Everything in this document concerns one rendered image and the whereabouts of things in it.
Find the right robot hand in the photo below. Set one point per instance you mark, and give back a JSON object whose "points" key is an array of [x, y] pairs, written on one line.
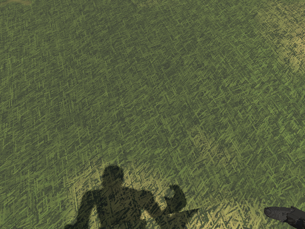
{"points": [[292, 216]]}

